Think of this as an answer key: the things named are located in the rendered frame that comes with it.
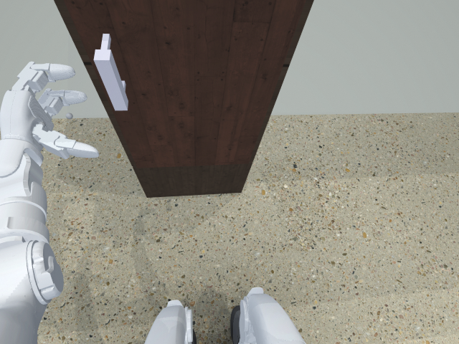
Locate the left robot hand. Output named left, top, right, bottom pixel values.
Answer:
left=0, top=62, right=99, bottom=159

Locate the handle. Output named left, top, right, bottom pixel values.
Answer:
left=94, top=34, right=128, bottom=110

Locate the robot right shin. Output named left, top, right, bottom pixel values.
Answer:
left=238, top=287, right=264, bottom=344

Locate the left robot thigh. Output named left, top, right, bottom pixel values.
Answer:
left=144, top=305, right=193, bottom=344

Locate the left robot upper arm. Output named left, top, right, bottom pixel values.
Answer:
left=0, top=240, right=64, bottom=344

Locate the robot left forearm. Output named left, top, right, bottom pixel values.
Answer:
left=0, top=138, right=49, bottom=249

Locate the cupboard door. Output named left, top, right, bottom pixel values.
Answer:
left=64, top=0, right=306, bottom=168

